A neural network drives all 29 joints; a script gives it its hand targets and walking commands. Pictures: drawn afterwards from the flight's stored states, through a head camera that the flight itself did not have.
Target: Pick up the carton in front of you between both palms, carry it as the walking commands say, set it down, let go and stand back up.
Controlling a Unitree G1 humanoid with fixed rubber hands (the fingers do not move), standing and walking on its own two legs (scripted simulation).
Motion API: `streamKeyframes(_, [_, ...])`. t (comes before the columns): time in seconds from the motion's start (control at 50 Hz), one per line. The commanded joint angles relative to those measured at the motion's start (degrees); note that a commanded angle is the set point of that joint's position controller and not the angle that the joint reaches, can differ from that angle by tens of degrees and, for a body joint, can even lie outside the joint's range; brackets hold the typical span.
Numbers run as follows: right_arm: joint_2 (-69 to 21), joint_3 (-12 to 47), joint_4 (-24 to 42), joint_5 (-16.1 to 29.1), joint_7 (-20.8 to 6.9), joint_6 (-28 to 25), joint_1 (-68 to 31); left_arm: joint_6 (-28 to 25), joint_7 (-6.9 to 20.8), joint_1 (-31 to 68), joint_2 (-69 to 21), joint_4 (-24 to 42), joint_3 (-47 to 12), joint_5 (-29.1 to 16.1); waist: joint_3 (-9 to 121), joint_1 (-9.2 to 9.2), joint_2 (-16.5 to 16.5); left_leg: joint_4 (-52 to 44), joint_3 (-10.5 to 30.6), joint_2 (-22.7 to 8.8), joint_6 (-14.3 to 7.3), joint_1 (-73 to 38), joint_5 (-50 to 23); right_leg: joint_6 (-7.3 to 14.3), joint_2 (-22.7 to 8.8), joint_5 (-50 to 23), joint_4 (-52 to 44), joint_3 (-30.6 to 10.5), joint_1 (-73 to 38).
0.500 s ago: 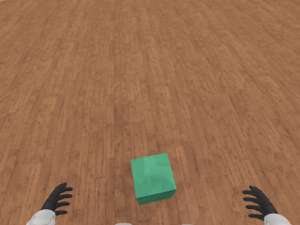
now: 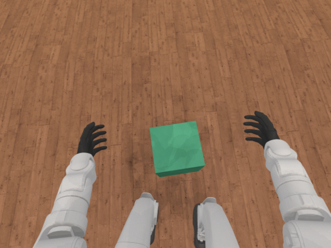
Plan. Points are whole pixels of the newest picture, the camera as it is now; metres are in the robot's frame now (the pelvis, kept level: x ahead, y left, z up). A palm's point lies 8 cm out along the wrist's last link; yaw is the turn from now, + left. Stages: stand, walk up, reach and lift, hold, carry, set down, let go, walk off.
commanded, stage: reach and lift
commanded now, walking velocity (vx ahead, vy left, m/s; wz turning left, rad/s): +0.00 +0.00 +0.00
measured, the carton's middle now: (176, 151) +0.43 +0.02 -0.56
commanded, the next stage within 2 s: none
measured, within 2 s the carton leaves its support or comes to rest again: leaves its support in 2.00 s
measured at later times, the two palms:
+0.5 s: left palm (116, 132) +0.41 +0.21 -0.18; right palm (236, 114) +0.49 -0.16 -0.19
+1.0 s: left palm (130, 150) +0.40 +0.22 -0.42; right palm (219, 139) +0.47 -0.16 -0.43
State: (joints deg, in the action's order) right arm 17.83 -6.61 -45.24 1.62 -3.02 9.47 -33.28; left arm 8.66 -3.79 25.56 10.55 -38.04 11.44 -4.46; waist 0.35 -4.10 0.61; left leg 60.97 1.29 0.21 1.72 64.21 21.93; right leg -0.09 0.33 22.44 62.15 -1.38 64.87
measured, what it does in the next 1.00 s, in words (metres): lowers itself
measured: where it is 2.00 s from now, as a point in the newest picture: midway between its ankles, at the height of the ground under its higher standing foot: (174, 232)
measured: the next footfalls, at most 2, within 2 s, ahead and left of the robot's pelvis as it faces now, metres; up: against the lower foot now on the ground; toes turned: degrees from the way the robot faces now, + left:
none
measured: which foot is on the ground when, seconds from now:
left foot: down 0.00-1.00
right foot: down 0.00-1.00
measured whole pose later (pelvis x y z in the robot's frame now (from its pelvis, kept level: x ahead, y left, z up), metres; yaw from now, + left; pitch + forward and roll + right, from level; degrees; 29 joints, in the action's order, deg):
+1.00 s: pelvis -0.06 +0.00 -0.26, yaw +3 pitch +44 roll +3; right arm 23.9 -1.4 -59.7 8.5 2.6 4.0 -71.8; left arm 2.0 -8.9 61.1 10.3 -50.0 13.7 -11.1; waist -6.5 -4.6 0.0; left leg 111.9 1.6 2.8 4.1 127.8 28.6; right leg -1.0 2.3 29.5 114.2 -3.1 129.0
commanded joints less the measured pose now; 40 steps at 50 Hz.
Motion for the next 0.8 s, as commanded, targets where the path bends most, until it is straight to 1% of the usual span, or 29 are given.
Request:
streamKeyframes(0.0, [7.5, -2.3, 2.4, -0.2, -0.2, -0.4, -19.2, -0.3, -1.0, 15.3, 5.7, 4.7, 2.9, -0.2, 36.7, -1.14, 2.6, -5.1, -3.8, 2.3, 1.7, -6.7, -10.7, -0.6, 2.0, -11.1, -5.0, -0.3, -19.7])
streamKeyframes(0.08, [8.8, -3.3, -2.4, -0.8, -0.8, 0.4, -31.5, 0.9, -1.9, 26.8, 3.6, 2.8, 4.7, 0.3, 40.3, -1.93, 3.0, -3.8, -4.9, 2.3, 2.0, -3.2, -3.4, -0.4, 2.2, -2.0, -4.4, 0.0, -14.3])
streamKeyframes(0.14, [9.9, -3.8, -5.9, -1.4, -1.3, 0.7, -39.8, 1.5, -2.8, 33.5, 2.3, 1.0, 6.4, 1.0, 43.1, -2.56, 3.7, -2.2, -5.6, 2.5, 2.3, -0.9, -1.0, -0.3, 2.5, 1.0, -3.1, 0.4, -11.1])
streamKeyframes(0.18, [10.4, -4.3, -8.1, -2.3, -1.5, 0.6, -43.6, 1.5, -3.4, 36.1, 1.4, 0.0, 7.8, 1.8, 45.5, -3.03, 4.2, -1.5, -5.9, 2.7, 2.5, 0.0, -0.7, -0.3, 2.7, 1.4, -2.4, 0.6, -9.6])
streamKeyframes(0.24, [10.5, -5.3, -9.7, -4.1, -1.5, 0.0, -46.1, 0.9, -3.9, 36.9, 0.2, 0.1, 10.0, 3.5, 50.8, -3.77, 5.3, -1.5, -6.4, 3.2, 2.7, 0.1, -2.9, -0.5, 3.2, -1.2, -2.0, 0.8, -10.0])
streamKeyframes(0.3, [8.9, -6.3, -10.1, -5.6, -1.3, -1.2, -46.7, -0.6, -3.6, 36.6, -0.9, 0.8, 11.9, 5.3, 53.0, -4.1, 6.2, -1.0, -6.7, 3.4, 2.7, 2.4, -6.3, -0.6, 3.6, -5.3, -1.1, 0.7, -9.7])
streamKeyframes(0.38, [5.8, -7.5, -10.0, -7.4, -0.6, -3.0, -45.4, -3.3, -2.2, 35.5, -2.1, 0.7, 13.8, 7.1, 52.4, -3.72, 6.6, 2.4, -6.9, 3.6, 2.9, 9.5, -10.5, -0.7, 3.7, -10.9, 2.5, 0.2, -6.0])
streamKeyframes(0.46, [3.0, -7.6, -10.5, -7.8, 0.8, -4.8, -41.6, -6.0, -1.0, 32.8, -2.5, -2.4, 14.3, 7.4, 51.5, -3.16, 6.3, 8.8, -6.7, 3.7, 3.1, 17.5, -13.8, -1.0, 3.6, -15.7, 8.7, -0.4, 1.3])
streamKeyframes(0.5, [2.3, -7.1, -10.6, -7.5, 1.6, -5.6, -39.6, -7.0, -0.8, 31.7, -2.6, -4.2, 13.9, 6.8, 51.7, -2.74, 6.1, 12.6, -6.4, 3.7, 3.3, 21.3, -15.2, -1.1, 3.4, -17.8, 12.6, -0.7, 5.6])
streamKeyframes(0.56, [2.6, -5.5, -8.9, -5.9, 2.9, -6.9, -38.6, -8.5, -1.0, 30.9, -1.7, -5.5, 12.5, 4.9, 54.8, -2.18, 6.4, 18.2, -5.7, 3.8, 3.5, 25.3, -18.4, -1.2, 3.2, -21.5, 18.5, -0.9, 9.5])
streamKeyframes(0.64, [4.9, -1.7, -4.7, -1.7, 4.5, -8.1, -39.1, -9.9, -2.0, 30.6, 1.1, -4.8, 9.1, 0.7, 63.1, -1.9, 7.7, 25.9, -5.2, 3.8, 3.6, 28.3, -23.2, -1.3, 2.6, -27.2, 26.7, -0.8, 8.8])
streamKeyframes(0.68, [5.6, 0.3, -2.5, 0.2, 5.1, -8.1, -40.1, -10.2, -2.6, 31.0, 2.4, -3.5, 7.3, -1.3, 66.8, -1.93, 8.4, 29.2, -5.4, 3.7, 3.7, 30.1, -23.8, -1.3, 2.4, -28.8, 30.4, -0.8, 7.2])
streamKeyframes(0.72, [6.5, 1.7, -1.0, 1.9, 5.4, -7.9, -41.5, -10.1, -3.2, 32.3, 3.4, -2.3, 5.8, -3.0, 68.8, -1.92, 8.7, 32.2, -5.8, 3.6, 3.8, 31.6, -22.6, -1.3, 2.4, -27.9, 33.6, -0.6, 7.1])
streamKeyframes(0.78, [8.6, 2.9, 0.8, 3.8, 5.9, -7.3, -44.4, -9.4, -4.0, 35.4, 4.7, 0.0, 4.3, -4.9, 69.9, -1.81, 8.6, 35.8, -6.4, 3.4, 3.9, 31.9, -18.6, -1.3, 2.5, -22.3, 36.8, 0.1, 8.6])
